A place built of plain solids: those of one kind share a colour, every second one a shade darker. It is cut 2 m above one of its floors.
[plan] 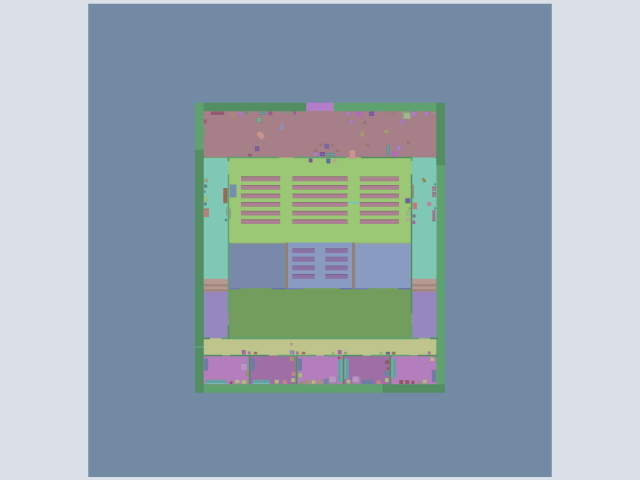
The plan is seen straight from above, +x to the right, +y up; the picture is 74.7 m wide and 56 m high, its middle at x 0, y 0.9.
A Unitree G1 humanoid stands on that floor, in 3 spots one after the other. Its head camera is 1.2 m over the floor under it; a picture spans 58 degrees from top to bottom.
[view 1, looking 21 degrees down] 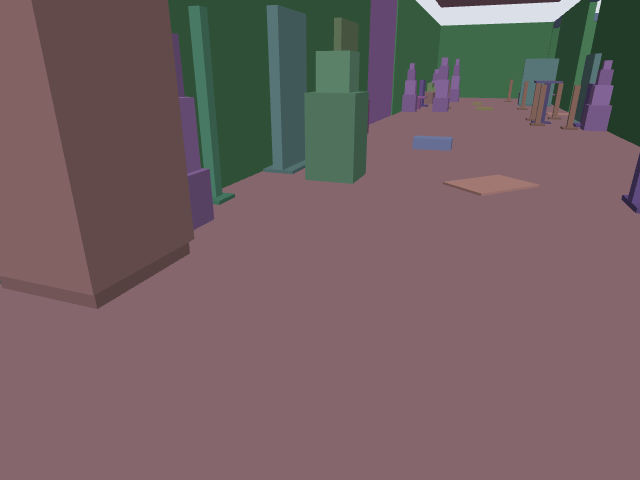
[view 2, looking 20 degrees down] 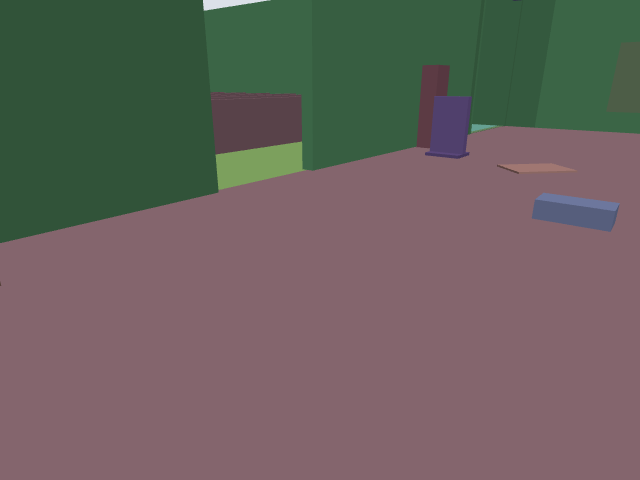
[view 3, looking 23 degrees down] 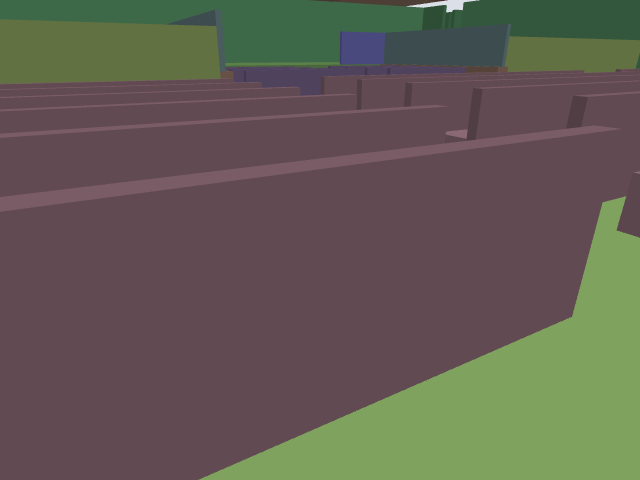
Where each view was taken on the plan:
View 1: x -12.18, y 13.28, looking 20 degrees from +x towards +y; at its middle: floor_foyer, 3.35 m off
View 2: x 0.00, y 14.62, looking -141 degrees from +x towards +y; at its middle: floor_foyer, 3.51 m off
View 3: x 6.62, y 9.32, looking -119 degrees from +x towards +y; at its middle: seats_parterre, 1.24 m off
